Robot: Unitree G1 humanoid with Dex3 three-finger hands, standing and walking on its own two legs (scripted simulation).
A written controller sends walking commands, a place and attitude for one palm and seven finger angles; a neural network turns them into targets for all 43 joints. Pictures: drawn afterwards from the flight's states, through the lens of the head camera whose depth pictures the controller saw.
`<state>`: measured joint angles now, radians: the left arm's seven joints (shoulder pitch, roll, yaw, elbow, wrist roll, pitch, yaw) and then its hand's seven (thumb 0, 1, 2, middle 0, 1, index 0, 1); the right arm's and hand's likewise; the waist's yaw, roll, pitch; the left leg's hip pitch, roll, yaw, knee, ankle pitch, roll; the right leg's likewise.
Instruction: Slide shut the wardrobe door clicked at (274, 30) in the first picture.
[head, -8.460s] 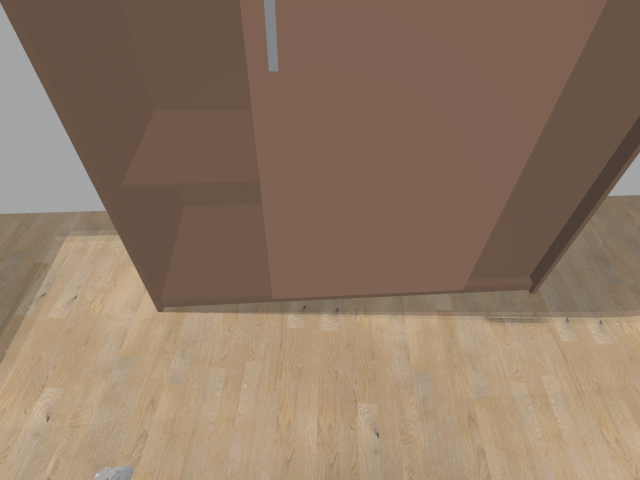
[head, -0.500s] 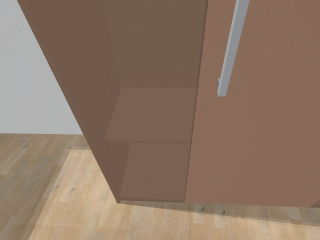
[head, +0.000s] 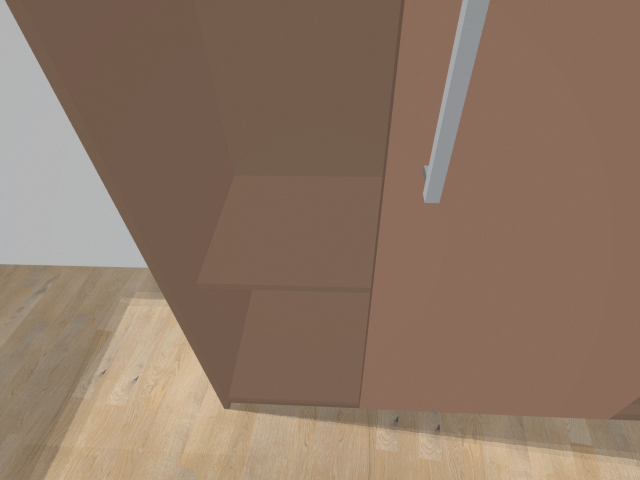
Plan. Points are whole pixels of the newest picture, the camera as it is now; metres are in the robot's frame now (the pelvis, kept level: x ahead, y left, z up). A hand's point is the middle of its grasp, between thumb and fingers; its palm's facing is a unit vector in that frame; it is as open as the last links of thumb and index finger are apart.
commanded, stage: look again from close up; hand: right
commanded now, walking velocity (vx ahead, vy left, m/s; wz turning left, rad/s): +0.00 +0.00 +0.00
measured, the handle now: (447, 102) +0.46 -0.13 +0.27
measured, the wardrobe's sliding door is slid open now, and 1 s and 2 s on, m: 0.41 0.41 0.41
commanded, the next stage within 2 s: none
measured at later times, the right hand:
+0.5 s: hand out of the picture -0.01 -0.14 -0.18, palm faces +0.04 +0.99 -0.13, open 7.4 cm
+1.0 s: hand out of the picture -0.01 -0.13 -0.18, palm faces +0.04 +0.99 -0.12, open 7.4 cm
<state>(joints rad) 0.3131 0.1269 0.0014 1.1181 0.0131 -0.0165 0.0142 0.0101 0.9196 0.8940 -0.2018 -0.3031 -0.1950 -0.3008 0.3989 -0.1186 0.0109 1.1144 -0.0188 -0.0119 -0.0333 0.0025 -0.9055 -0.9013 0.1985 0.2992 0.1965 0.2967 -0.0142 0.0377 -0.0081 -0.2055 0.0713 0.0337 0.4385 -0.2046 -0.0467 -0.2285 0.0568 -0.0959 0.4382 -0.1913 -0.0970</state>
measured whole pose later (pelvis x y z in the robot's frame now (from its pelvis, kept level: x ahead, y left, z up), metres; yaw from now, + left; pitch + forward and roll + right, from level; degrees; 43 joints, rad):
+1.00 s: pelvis +0.03 +0.02 +0.00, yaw +1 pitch -2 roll +0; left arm 0.33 0.11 -0.01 1.14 0.01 -0.03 0.02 0.01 0.91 0.89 -0.20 -0.30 -0.19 -0.30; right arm 0.37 -0.11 0.01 1.13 -0.01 -0.01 -0.04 0.00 -0.91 -0.90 0.20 0.30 0.20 0.30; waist -0.01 0.03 0.00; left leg -0.16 0.05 0.03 0.42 -0.24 -0.04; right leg -0.17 0.04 -0.09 0.42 -0.22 -0.07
